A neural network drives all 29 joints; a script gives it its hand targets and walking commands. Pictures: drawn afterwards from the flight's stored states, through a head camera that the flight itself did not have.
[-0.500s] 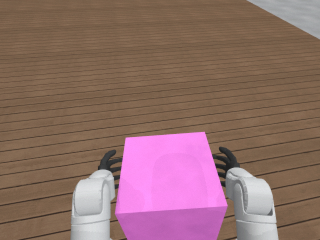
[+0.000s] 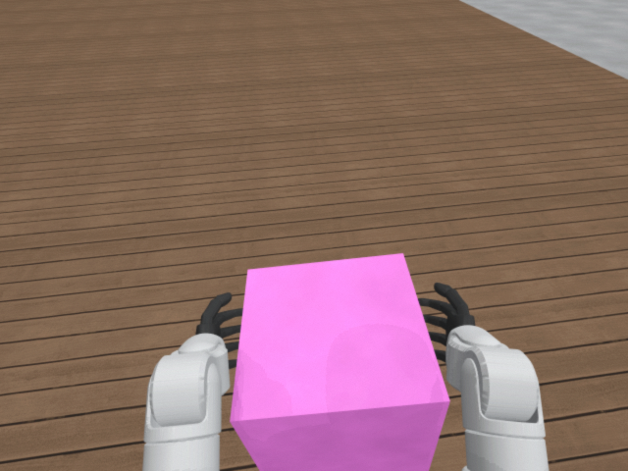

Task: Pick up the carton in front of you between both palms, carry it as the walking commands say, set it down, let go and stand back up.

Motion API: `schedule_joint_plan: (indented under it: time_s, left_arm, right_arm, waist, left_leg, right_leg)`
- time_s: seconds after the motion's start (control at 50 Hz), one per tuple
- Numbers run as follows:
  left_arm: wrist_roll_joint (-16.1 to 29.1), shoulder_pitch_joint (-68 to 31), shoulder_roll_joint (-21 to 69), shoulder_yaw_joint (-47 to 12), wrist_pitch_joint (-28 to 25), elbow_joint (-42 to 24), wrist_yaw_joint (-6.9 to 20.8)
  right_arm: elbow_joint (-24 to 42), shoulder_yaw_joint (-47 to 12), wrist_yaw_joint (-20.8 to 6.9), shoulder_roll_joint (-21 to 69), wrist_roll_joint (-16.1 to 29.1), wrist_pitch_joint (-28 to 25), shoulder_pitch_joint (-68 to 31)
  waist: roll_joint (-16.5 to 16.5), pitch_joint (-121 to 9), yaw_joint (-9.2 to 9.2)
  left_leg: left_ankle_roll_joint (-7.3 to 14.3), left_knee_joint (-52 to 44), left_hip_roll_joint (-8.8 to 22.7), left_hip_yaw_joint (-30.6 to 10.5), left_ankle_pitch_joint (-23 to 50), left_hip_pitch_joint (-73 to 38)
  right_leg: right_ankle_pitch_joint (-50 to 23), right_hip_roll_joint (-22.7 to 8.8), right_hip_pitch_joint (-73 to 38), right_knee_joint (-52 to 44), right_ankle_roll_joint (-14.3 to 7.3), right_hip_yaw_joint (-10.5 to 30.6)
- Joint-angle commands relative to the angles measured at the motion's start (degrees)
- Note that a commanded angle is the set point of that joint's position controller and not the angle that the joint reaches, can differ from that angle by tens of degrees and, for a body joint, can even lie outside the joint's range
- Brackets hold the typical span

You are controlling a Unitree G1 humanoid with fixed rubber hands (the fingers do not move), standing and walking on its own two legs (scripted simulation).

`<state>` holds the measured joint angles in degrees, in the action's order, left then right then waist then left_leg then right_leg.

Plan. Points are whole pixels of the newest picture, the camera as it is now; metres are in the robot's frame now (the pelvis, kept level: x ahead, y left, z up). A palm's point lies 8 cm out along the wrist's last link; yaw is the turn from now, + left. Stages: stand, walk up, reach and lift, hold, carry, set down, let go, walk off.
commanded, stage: carry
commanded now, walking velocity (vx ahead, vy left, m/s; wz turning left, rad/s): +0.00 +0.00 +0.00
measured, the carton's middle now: (337, 377) +0.27 +0.00 -0.01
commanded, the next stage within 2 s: hold in 1.78 s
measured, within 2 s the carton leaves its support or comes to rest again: neither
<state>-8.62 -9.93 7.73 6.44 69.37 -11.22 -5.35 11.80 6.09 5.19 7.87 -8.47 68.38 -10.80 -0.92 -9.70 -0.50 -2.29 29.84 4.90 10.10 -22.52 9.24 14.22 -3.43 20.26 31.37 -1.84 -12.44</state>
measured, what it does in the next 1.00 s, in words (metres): shifts its weight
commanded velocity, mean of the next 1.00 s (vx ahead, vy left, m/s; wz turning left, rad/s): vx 0.00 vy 0.00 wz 0.00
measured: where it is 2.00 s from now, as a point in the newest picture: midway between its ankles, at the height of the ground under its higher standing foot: outside the picture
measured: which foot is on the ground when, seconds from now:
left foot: down 0.00-1.00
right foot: down 0.00-1.00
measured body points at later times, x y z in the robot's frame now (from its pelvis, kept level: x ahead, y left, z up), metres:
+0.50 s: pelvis -0.03 +0.01 +0.00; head -0.07 +0.01 +0.44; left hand +0.25 +0.16 +0.03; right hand +0.26 -0.14 +0.03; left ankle -0.10 +0.11 -0.73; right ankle +0.01 -0.10 -0.73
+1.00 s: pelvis -0.06 +0.02 +0.00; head -0.09 +0.02 +0.45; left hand +0.23 +0.17 +0.03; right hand +0.24 -0.13 +0.03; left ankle -0.10 +0.11 -0.73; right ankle +0.01 -0.10 -0.73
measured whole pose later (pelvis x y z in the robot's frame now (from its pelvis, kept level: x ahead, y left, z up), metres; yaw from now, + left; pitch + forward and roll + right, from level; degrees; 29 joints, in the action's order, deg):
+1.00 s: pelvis -0.06 +0.02 +0.00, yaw +1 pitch +1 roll +0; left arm -14.0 -12.4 8.1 9.6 43.2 12.2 -2.4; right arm -11.4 9.2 2.3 8.1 -14.1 41.8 -12.1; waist -0.4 -6.3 0.0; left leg 1.4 31.6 2.3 10.2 -20.5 12.3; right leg 9.0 -6.0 21.7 29.9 -0.9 -11.9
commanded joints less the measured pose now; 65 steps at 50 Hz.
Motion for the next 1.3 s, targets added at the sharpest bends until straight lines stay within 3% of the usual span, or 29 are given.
schedule_joint_plan:
  time_s: [0.0,0.1,0.2,0.36,0.48,0.6,0.76,1.28]
  left_arm:
    - [25.8,-30.9,55.8,-42.2,-3.1,-6.2,16.6]
    - [24.2,-29.7,55.1,-42.3,-7.2,-4.7,16.8]
    - [21.3,-26.9,53.3,-40.3,-11.5,-1.9,16.9]
    - [15.5,-26.6,49.4,-34.4,-20.1,4.6,16.8]
    - [10.3,-30.8,49.2,-27.3,-27.7,14.8,17.1]
    - [7.7,-35.4,52.9,-24.0,-33.7,22.7,18.2]
    - [10.4,-32.4,54.2,-28.5,-31.1,18.4,18.3]
    - [10.6,-31.9,52.8,-29.0,-30.0,16.8,18.0]
  right_arm:
    - [1.4,-40.4,-15.8,57.4,23.6,-1.9,-24.4]
    - [0.0,-39.9,-15.9,56.6,21.7,-6.0,-23.1]
    - [-1.9,-38.5,-16.2,54.7,19.3,-10.1,-21.2]
    - [-7.9,-33.8,-16.1,51.5,14.3,-18.6,-22.1]
    - [-17.6,-26.8,-16.4,51.4,9.2,-26.3,-26.4]
    - [-25.1,-23.4,-17.4,55.0,6.7,-32.3,-31.0]
    - [-20.9,-28.0,-17.4,56.2,9.3,-29.6,-27.9]
    - [-19.4,-28.1,-17.2,54.9,9.5,-28.5,-27.7]
  waist:
    - [1.1,-16.1,0.47]
    - [-0.4,-15.7,0.54]
    - [-0.2,-15.1,0.52]
    - [0.4,-11.3,0.55]
    - [0.7,-8.9,0.52]
    - [0.9,-9.4,0.47]
    - [1.0,-11.8,0.49]
    - [0.9,-10.5,0.42]
  left_leg:
    - [-0.2,-0.2,3.9,-2.8,35.3,-1.6]
    - [0.8,0.5,5.0,-3.4,41.2,-3.3]
    - [1.5,0.6,5.5,-3.8,39.6,-2.3]
    - [2.2,-1.6,5.2,-4.2,26.4,1.1]
    - [2.9,-4.5,4.9,-5.0,16.0,3.3]
    - [3.6,-5.6,4.6,-5.5,12.1,4.0]
    - [3.7,-4.7,4.5,-5.8,14.1,3.3]
    - [4.4,-4.9,4.5,-6.4,14.2,5.1]
  right_leg:
    - [-45.0,-7.2,-14.9,2.0,-0.7,7.3]
    - [-36.9,-6.3,-12.4,2.7,0.1,6.0]
    - [-32.3,-6.5,-11.9,3.2,0.2,6.0]
    - [-23.9,-7.3,-10.5,0.6,0.6,6.3]
    - [-16.1,-7.3,-9.6,-2.6,0.7,6.8]
    - [-13.1,-7.2,-10.1,-4.0,0.7,7.2]
    - [-14.6,-7.5,-10.2,-3.8,1.0,7.0]
    - [-13.6,-7.5,-9.4,-4.0,1.4,6.7]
